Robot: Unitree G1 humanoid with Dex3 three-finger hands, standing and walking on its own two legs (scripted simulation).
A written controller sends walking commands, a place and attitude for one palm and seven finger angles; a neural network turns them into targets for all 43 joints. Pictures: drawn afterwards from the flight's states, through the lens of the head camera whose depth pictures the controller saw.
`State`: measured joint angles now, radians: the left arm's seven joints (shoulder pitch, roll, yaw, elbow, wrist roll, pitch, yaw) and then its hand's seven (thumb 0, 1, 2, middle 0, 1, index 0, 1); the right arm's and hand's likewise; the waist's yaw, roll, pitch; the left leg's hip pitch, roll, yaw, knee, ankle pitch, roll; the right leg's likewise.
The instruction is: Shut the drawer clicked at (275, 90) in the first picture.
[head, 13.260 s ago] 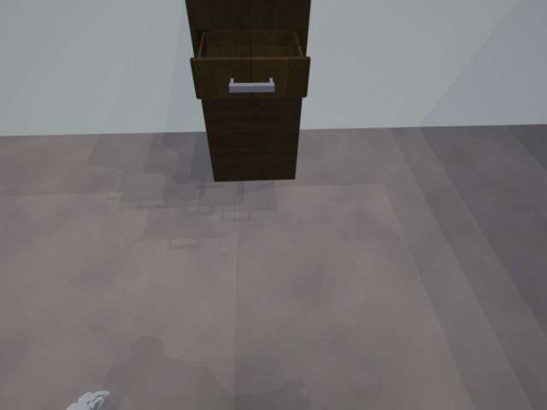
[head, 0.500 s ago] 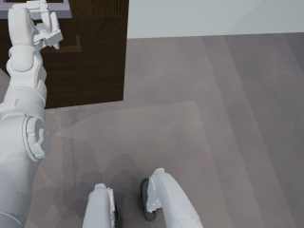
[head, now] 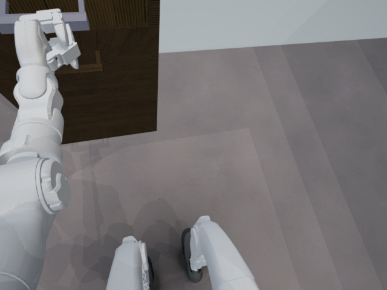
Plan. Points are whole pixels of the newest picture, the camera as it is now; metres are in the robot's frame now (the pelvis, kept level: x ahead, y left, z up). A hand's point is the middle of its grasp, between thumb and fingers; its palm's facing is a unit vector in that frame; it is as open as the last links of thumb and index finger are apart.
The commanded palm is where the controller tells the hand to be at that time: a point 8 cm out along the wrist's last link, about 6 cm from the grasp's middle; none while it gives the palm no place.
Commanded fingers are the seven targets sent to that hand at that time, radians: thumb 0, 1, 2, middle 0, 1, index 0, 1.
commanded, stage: pull the fist back off the drawer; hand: left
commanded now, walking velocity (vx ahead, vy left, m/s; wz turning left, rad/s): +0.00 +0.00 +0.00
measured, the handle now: (44, 13) +0.65 +0.19 +0.05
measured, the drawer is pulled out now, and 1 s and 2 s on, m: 0.00 0.00 0.00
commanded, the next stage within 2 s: draw the hand back to the body in 0.24 s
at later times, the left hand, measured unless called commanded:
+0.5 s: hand (62, 57) +0.53 +0.15 +0.08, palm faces +0.04 -1.00 -0.05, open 3.3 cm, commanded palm +0.47 +0.19 +0.09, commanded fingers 0.00 0.90 0.90 -1.40 -1.60 -1.40 -1.60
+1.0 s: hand out of the picture +0.36 +0.18 +0.18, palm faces +0.12 -0.97 -0.22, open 3.3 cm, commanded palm +0.33 +0.24 +0.19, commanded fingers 0.00 0.90 0.90 -1.40 -1.60 -1.40 -1.60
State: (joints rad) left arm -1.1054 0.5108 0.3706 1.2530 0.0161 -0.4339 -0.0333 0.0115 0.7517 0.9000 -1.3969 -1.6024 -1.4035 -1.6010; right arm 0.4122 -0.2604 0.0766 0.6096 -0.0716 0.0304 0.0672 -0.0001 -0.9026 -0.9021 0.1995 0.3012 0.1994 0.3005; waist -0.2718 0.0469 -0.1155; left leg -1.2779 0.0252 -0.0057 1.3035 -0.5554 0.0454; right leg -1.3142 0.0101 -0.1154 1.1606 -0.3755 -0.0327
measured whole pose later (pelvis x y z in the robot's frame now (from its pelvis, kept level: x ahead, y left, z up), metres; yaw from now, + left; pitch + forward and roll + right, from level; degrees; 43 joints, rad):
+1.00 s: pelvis +0.07 -0.01 +0.10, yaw +2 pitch +7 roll -1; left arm 0.03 0.28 0.09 0.12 -0.09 -0.14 0.01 0.02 0.90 0.90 -1.40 -1.60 -1.41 -1.60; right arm 0.22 -0.24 0.02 0.50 0.04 0.05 -0.05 0.01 -0.90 -0.90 0.20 0.30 0.20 0.30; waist -0.01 0.04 -0.08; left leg -0.39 -0.01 0.01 0.71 -0.44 0.03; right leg -0.47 0.01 -0.07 0.68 -0.33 -0.03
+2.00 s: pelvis +0.05 -0.01 +0.13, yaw +2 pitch -1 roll -2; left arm 0.54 0.33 0.34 -0.46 -0.04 -0.17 0.11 0.02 0.89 0.90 -1.40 -1.60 -1.41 -1.60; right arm 0.19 -0.24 0.01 0.59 -0.01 -0.06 -0.06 0.01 -0.90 -0.90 0.20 0.30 0.20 0.30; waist 0.01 0.07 0.01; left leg -0.14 0.01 0.01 0.45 -0.30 0.03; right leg -0.19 0.03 -0.07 0.36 -0.15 -0.03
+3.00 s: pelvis -0.06 +0.00 +0.11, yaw +5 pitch +1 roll -1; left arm 0.59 0.39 0.39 -0.60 0.00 -0.29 0.13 0.01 0.89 0.90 -1.40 -1.60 -1.41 -1.60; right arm 0.20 -0.22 -0.04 0.58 -0.01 -0.04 -0.05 0.01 -0.90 -0.90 0.20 0.30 0.20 0.30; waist -0.03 -0.01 0.04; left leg -0.47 -0.03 0.01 0.69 -0.35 0.04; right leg -0.46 0.03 0.02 0.54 -0.10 -0.01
